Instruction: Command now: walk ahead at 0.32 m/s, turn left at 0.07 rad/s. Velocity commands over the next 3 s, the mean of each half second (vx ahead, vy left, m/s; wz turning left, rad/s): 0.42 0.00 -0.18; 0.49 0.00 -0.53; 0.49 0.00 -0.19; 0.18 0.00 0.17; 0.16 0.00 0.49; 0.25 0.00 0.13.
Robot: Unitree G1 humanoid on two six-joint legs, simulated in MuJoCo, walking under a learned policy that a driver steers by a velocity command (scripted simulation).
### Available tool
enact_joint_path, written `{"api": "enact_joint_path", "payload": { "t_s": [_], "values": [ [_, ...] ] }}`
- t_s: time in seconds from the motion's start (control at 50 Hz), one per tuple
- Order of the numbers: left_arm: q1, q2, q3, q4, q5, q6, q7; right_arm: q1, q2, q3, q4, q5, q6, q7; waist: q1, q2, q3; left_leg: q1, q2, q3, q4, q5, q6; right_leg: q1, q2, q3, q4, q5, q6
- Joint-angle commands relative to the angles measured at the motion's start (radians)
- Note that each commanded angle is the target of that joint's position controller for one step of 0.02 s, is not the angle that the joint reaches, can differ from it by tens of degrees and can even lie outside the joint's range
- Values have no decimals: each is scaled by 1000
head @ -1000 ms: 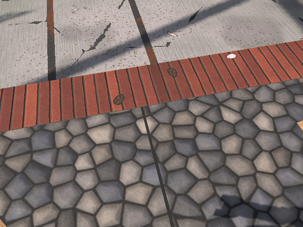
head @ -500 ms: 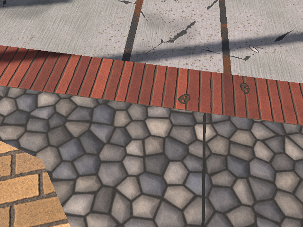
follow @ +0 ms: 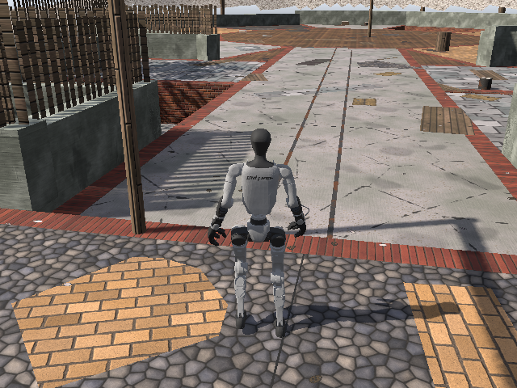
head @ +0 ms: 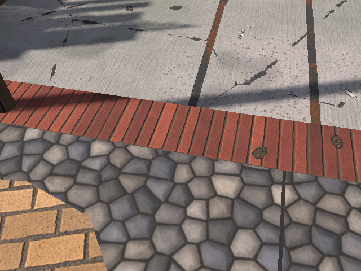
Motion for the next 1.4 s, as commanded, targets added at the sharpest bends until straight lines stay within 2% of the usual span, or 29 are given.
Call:
{"api": "enact_joint_path", "payload": {
  "t_s": [0.02,0.08,0.12,0.14,0.16,0.18,0.2,0.28,0.4,0.5,0.56,0.6,0.62,0.64,0.66,0.68,0.7,0.72,0.74,0.82,0.92,1.02,1.1,1.12,1.14,1.16,1.2,1.28,1.4],
  "values": [
    [-38,192,51,-61,-11,-14,3,-130,-24,-5,-88,0,-46,19,13,-190,55,-50,20,28,-164,69,-6,12,-164,181,-236,-121,-165],
    [-33,205,54,-58,-22,-6,-10,-59,-51,-13,-58,9,-47,26,-27,-176,39,163,-5,66,-334,192,-3,-93,-171,153,-189,-127,-173],
    [-32,162,38,-57,-14,-6,-17,79,-84,-31,-6,15,-41,16,-90,-135,8,369,-9,54,-381,208,12,-204,-147,128,-85,-143,-136],
    [-48,103,18,-65,-1,-13,-22,183,-122,-44,15,16,-42,5,-139,-51,-27,505,93,-87,-435,142,44,-299,-86,54,118,-124,-83],
    [-54,26,-6,-121,5,-31,-22,267,-256,-71,15,-3,-40,-4,-150,247,-77,645,349,-501,-573,-94,171,-545,27,-63,492,-223,-11],
    [-86,109,16,-139,-25,-47,-12,284,-243,-69,22,-16,-53,5,-169,211,-45,566,432,-728,-669,-295,273,-654,29,45,704,-302,-14],
    [-92,156,31,-135,-46,-52,-13,231,-178,-47,19,-12,-68,7,-136,158,56,521,409,-643,-677,-326,251,-725,-17,92,771,-212,-40],
    [-88,117,32,-95,-24,-42,-30,122,-85,-21,13,-26,-83,1,-73,104,93,410,266,-248,-701,155,138,-649,-68,103,702,61,-51],
    [-195,64,13,-148,-14,-30,-47,125,-103,-22,38,-26,-86,-15,-83,52,106,347,223,18,-740,477,126,-587,-35,36,431,306,-3],
    [-360,35,-7,-229,-16,-35,-87,208,-134,-26,83,-11,-70,-27,-131,22,151,428,260,110,-722,590,108,-545,-18,-64,221,356,-42],
    [-352,74,9,-256,-15,-34,-106,201,-174,-37,79,-8,-45,-36,-84,60,89,540,282,153,-571,1038,88,-467,45,-130,195,230,-97],
    [-206,133,39,-234,-16,-22,-103,191,-203,-47,67,-11,-24,-49,8,101,-22,563,283,168,-331,1318,75,-279,109,-161,208,134,-144],
    [-49,185,67,-199,-18,-17,-90,168,-204,-46,55,-8,-20,-52,98,78,-102,451,258,182,-117,1273,54,-33,130,-139,149,179,-184],
    [92,251,90,-170,-15,-1,-64,183,-171,-32,30,-24,-31,-53,144,-37,-203,191,202,175,191,851,25,292,-8,85,139,146,-237],
    [32,320,95,-200,-19,-8,-57,279,-29,15,-17,-36,-63,-28,18,-280,-322,-251,-39,57,603,-120,-40,623,-287,707,24,3,-466],
    [61,234,75,-200,-9,-11,-54,176,-145,-10,-36,-5,-108,-5,98,-145,-386,-352,-4,-152,662,-107,-19,614,-297,797,-94,-117,-450],
    [24,198,62,-193,0,-19,-52,74,-163,-14,-80,31,-125,2,85,-95,-219,-387,45,-142,601,-22,1,477,-256,633,-115,-77,-385],
    [-40,182,57,-193,-2,-27,-55,49,-139,-7,-92,19,-131,-3,24,21,-95,-359,85,-128,487,40,2,290,-208,515,-134,47,-351],
    [-98,154,49,-204,0,-34,-55,54,-140,-13,-81,-6,-124,-12,-16,35,-56,-300,119,-122,395,72,-8,176,-164,427,-142,153,-327],
    [-134,161,49,-201,1,-42,-42,92,-116,-13,-85,-36,-78,-18,-75,-23,4,-187,142,-85,245,131,-77,-85,-105,300,-199,332,-332],
    [-65,199,58,-163,-10,-24,-18,-121,-60,12,-142,-34,-79,-17,8,-62,31,-106,78,-54,-155,464,-107,-182,-11,202,-164,231,-248],
    [21,180,50,-116,-16,-15,-16,-195,-102,-2,-162,-11,-100,9,46,-106,7,-69,54,-81,-321,485,-72,-25,-83,304,-61,130,-218],
    [15,138,34,-109,-3,-10,-22,-7,-161,-39,-131,-21,-114,4,-65,-123,-74,213,72,-73,-390,360,40,6,-47,299,179,306,-152],
    [53,86,14,-124,12,-17,-24,141,-228,-56,-122,-35,-116,-1,-105,12,-223,494,252,-270,-353,374,130,-152,30,217,470,145,-104],
    [169,55,1,-125,-20,-28,-22,243,-276,-77,-60,-27,-99,10,-79,329,-311,736,410,-723,-493,83,271,-475,151,108,768,-289,-37],
    [118,150,18,-114,-30,-30,-19,244,-181,-54,-67,-1,-95,17,-112,200,-227,707,406,-792,-551,-143,249,-601,95,165,880,-292,-33],
    [-68,174,24,-152,-13,-29,-18,135,-122,-31,-84,-13,-84,12,-110,38,-34,481,330,-535,-576,5,197,-622,21,99,872,-135,-32],
    [-63,107,18,-149,-2,-28,-28,89,-81,-15,-67,-18,-88,9,-44,97,10,303,231,-323,-648,297,198,-504,-51,46,697,-35,-16],
    [-232,55,-9,-182,4,-39,-38,134,-150,-33,-21,-2,-72,-2,-90,63,45,275,207,-160,-697,430,195,-458,-50,-5,319,209,11]
  ]
}}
